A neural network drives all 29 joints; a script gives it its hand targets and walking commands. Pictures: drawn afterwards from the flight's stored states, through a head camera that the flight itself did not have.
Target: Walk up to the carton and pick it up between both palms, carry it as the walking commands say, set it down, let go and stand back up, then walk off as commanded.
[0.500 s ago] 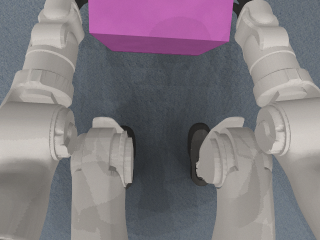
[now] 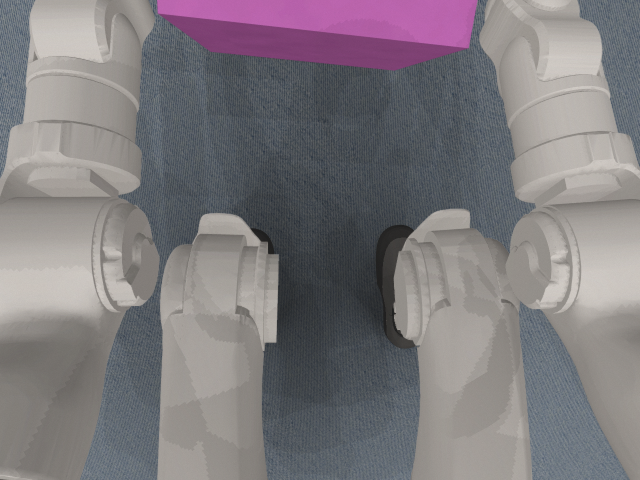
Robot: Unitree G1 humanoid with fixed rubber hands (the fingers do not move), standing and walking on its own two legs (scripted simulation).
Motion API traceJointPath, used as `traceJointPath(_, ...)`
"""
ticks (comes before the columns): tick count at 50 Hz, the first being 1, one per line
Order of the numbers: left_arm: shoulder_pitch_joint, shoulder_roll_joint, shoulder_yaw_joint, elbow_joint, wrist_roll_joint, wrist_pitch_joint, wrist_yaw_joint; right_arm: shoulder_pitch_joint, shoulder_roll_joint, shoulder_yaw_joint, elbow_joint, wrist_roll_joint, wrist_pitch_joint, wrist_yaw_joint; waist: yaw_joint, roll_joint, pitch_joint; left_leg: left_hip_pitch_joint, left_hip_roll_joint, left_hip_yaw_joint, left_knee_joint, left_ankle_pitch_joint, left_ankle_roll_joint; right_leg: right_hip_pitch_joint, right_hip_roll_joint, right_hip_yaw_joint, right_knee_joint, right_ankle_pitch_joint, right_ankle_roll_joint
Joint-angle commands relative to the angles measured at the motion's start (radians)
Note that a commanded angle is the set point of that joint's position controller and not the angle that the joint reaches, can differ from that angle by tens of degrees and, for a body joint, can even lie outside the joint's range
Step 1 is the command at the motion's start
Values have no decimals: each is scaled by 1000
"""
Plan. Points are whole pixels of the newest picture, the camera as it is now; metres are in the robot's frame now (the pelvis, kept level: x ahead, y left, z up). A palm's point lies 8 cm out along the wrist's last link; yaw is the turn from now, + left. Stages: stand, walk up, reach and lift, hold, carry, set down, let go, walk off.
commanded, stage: reach and lift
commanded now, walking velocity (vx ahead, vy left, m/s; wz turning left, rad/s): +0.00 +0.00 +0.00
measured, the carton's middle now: out of the picture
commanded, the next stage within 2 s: none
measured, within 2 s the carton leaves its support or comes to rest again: neither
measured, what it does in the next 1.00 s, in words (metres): rises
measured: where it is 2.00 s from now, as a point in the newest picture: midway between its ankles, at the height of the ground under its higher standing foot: (326, 308)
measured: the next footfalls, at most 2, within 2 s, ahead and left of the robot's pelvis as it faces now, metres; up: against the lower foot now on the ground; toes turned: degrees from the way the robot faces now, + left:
none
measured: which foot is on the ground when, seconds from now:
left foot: down 0.00-1.00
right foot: down 0.00-1.00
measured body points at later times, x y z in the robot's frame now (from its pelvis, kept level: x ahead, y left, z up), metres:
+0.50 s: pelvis +0.00 +0.00 +0.03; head +0.36 +0.02 +0.28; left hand +0.57 +0.19 -0.10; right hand +0.56 -0.14 -0.12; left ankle +0.13 +0.12 -0.34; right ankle +0.13 -0.13 -0.34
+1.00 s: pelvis -0.02 -0.01 +0.08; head +0.33 +0.01 +0.34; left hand +0.55 +0.18 -0.03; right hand +0.54 -0.15 -0.04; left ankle +0.13 +0.12 -0.34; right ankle +0.13 -0.13 -0.34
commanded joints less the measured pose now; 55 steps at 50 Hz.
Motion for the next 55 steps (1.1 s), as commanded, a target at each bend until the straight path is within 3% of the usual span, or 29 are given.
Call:
traceJointPath(1,-666,-1060,-359,-233,-81,-12,-267,-763,1063,351,-278,58,1,309,11,-23,-1817,699,-41,116,-217,289,45,592,63,-177,-168,245,-50)
traceJointPath(3,-599,-1090,-336,-174,-52,13,-283,-718,1043,330,-230,32,16,320,16,19,-1744,639,-41,140,-210,261,30,554,53,-149,-202,213,-58)
traceJointPath(6,-633,-1106,-406,-317,-70,25,-271,-864,1027,406,-459,93,-1,309,34,70,-2054,822,-47,125,-222,405,28,681,69,-178,-173,357,-49)
traceJointPath(7,-662,-1116,-411,-322,-83,27,-274,-799,1009,379,-426,71,7,302,-16,40,-2034,806,-51,117,-220,427,22,671,69,-177,-185,379,-54)
traceJointPath(8,-626,-1093,-403,-265,-57,31,-275,-752,1049,365,-310,53,20,309,11,38,-1917,728,-42,117,-230,356,32,612,65,-173,-183,308,-48)
traceJointPath(10,-593,-1107,-361,-192,-38,45,-297,-682,1063,338,-207,3,46,317,-19,-7,-1757,618,-48,121,-246,280,33,598,64,-171,-224,247,-51)
traceJointPath(12,-652,-1131,-387,-307,-56,44,-294,-748,1017,355,-361,8,33,314,-29,82,-1939,739,-48,126,-246,337,27,629,61,-159,-220,296,-57)
traceJointPath(18,-595,-1108,-407,-300,-48,67,-287,-705,1079,381,-362,21,64,320,0,38,-1999,780,-48,125,-267,357,24,662,71,-157,-242,316,-49)
traceJointPath(19,-564,-1140,-393,-308,-39,77,-287,-831,1060,414,-481,52,55,317,22,59,-2088,836,-51,122,-265,431,35,723,69,-160,-235,367,-42)
traceJointPath(21,-570,-1151,-403,-266,-41,94,-288,-791,992,407,-430,12,66,316,-11,27,-2015,771,-60,123,-280,380,17,708,66,-167,-256,334,-56)
traceJointPath(24,-657,-1133,-469,-435,-89,80,-273,-710,1085,408,-479,24,86,318,-57,8,-2200,922,-51,111,-279,427,21,764,78,-179,-253,373,-49)
traceJointPath(25,-653,-1169,-472,-452,-94,84,-273,-674,1091,385,-423,20,95,322,-60,60,-2189,939,-62,115,-300,434,14,746,77,-188,-257,366,-55)
traceJointPath(27,-579,-1170,-464,-378,-50,102,-271,-710,1072,404,-457,9,95,328,-22,82,-2172,938,-64,122,-307,426,7,714,73,-171,-283,362,-59)
traceJointPath(28,-565,-1148,-457,-356,-38,104,-272,-652,1084,387,-371,-12,103,329,-44,57,-2078,890,-63,100,-329,392,14,666,74,-194,-281,326,-52)
traceJointPath(33,-518,-1199,-422,-355,-24,115,-279,-741,1086,455,-547,29,103,344,-1,7,-2167,930,-68,110,-357,424,27,736,69,-180,-318,347,-41)
traceJointPath(34,-556,-1161,-414,-348,-11,104,-280,-682,1130,406,-413,3,113,344,12,28,-2081,857,-66,118,-366,370,22,711,75,-163,-339,320,-50)
traceJointPath(37,-608,-1201,-473,-455,-50,102,-277,-682,1126,438,-474,25,115,347,-13,59,-2240,943,-63,129,-362,411,19,771,84,-154,-358,356,-52)
traceJointPath(38,-540,-1212,-451,-370,-33,121,-271,-702,1099,415,-474,6,119,343,-35,39,-2218,967,-67,111,-382,384,21,752,78,-180,-357,316,-42)
traceJointPath(39,-610,-1164,-431,-432,-28,124,-272,-735,1069,436,-517,11,127,338,4,40,-2229,893,-70,127,-391,365,23,792,73,-159,-374,321,-45)
traceJointPath(40,-531,-1163,-391,-315,2,136,-283,-702,1098,380,-422,-30,138,339,-31,-10,-2081,856,-66,118,-420,305,31,737,79,-176,-394,259,-39)
traceJointPath(41,-530,-1188,-433,-364,-17,132,-292,-722,1115,434,-497,0,125,336,10,41,-2154,848,-73,130,-413,334,21,812,83,-149,-389,321,-46)
traceJointPath(42,-599,-1217,-454,-433,-42,141,-289,-770,1106,471,-603,20,131,327,-30,11,-2311,945,-74,123,-408,381,29,886,81,-163,-401,347,-35)
traceJointPath(43,-584,-1138,-434,-388,-20,142,-291,-691,1140,422,-441,7,149,325,-13,25,-2231,899,-69,130,-409,330,30,831,71,-162,-397,301,-28)
traceJointPath(44,-610,-1193,-473,-458,-45,140,-291,-700,1132,439,-502,5,150,330,-36,34,-2297,947,-77,124,-416,351,21,854,88,-170,-400,325,-41)
traceJointPath(45,-548,-1159,-415,-359,-7,153,-294,-713,1147,433,-468,2,158,329,11,32,-2221,887,-70,141,-421,317,27,837,79,-146,-425,281,-36)
traceJointPath(49,-618,-1171,-428,-418,-21,159,-309,-618,1145,384,-379,-32,183,355,-36,28,-2171,895,-66,136,-467,263,15,812,73,-163,-457,247,-48)
traceJointPath(50,-602,-1175,-433,-414,-16,161,-312,-679,1185,416,-441,-11,178,352,-6,9,-2231,909,-72,134,-470,268,25,847,81,-154,-469,252,-40)
traceJointPath(51,-605,-1225,-437,-395,-35,166,-308,-697,1135,383,-437,1,174,355,-52,63,-2229,966,-63,122,-477,266,17,785,76,-166,-463,228,-48)
traceJointPath(55,-501,-1229,-413,-358,-6,183,-310,-712,1144,402,-507,-17,179,353,-10,30,-2289,955,-73,131,-504,290,23,887,89,-151,-506,250,-46)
